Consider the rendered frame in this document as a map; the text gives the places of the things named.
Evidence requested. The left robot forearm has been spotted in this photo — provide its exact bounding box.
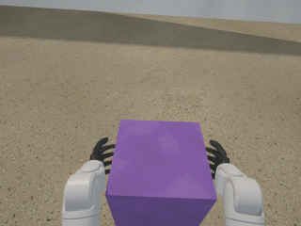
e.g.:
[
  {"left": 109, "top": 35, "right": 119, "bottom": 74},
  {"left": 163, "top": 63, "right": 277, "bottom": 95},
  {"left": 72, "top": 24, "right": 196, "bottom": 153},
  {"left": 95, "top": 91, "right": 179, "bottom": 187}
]
[{"left": 61, "top": 160, "right": 106, "bottom": 226}]

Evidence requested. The carton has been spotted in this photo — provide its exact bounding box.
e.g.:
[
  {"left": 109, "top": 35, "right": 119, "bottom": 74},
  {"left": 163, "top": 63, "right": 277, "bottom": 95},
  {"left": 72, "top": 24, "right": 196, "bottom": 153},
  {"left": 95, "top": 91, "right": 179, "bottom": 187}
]
[{"left": 105, "top": 120, "right": 217, "bottom": 226}]

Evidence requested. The right robot forearm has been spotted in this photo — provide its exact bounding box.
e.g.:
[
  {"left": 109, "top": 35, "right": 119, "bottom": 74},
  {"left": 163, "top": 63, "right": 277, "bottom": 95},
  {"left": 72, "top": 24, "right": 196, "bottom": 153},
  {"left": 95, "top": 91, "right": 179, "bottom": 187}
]
[{"left": 214, "top": 163, "right": 265, "bottom": 226}]

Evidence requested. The right robot hand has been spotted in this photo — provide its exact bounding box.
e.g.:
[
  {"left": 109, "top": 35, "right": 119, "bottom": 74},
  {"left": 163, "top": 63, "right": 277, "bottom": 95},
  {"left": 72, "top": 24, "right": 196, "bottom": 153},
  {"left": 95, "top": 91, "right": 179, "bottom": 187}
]
[{"left": 205, "top": 139, "right": 230, "bottom": 180}]

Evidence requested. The left robot hand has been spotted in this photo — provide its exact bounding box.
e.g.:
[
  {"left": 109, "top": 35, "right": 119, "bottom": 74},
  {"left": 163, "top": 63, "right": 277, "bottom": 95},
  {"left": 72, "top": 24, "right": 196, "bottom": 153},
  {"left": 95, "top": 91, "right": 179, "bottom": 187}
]
[{"left": 89, "top": 137, "right": 116, "bottom": 175}]

